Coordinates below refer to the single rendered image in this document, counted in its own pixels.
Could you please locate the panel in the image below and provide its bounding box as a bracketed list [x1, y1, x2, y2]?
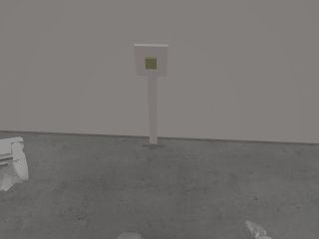
[134, 44, 168, 144]

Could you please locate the button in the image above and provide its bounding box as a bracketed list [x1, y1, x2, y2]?
[145, 57, 157, 70]

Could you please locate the robot right hand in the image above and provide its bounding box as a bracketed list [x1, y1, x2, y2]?
[245, 220, 271, 239]

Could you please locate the robot left hand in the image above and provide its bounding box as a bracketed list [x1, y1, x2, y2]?
[0, 136, 29, 192]

